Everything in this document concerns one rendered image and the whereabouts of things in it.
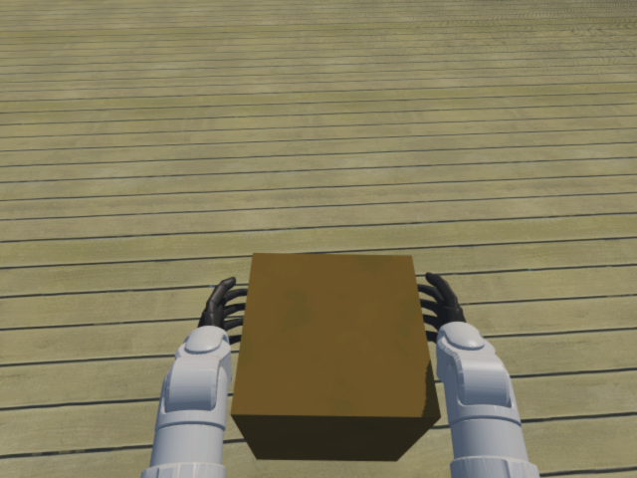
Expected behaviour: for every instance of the robot right forearm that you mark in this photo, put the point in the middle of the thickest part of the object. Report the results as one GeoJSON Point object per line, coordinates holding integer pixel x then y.
{"type": "Point", "coordinates": [481, 406]}

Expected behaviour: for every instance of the robot right hand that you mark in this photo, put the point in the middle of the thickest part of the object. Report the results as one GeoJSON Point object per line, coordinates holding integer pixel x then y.
{"type": "Point", "coordinates": [446, 306]}

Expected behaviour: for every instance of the robot left forearm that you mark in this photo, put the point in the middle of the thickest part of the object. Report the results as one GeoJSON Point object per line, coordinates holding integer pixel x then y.
{"type": "Point", "coordinates": [191, 416]}

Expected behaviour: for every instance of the carton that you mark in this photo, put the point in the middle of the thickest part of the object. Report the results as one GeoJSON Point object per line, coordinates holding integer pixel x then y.
{"type": "Point", "coordinates": [334, 363]}

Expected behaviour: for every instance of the robot left hand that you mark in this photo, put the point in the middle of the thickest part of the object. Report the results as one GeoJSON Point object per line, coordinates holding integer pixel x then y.
{"type": "Point", "coordinates": [215, 313]}

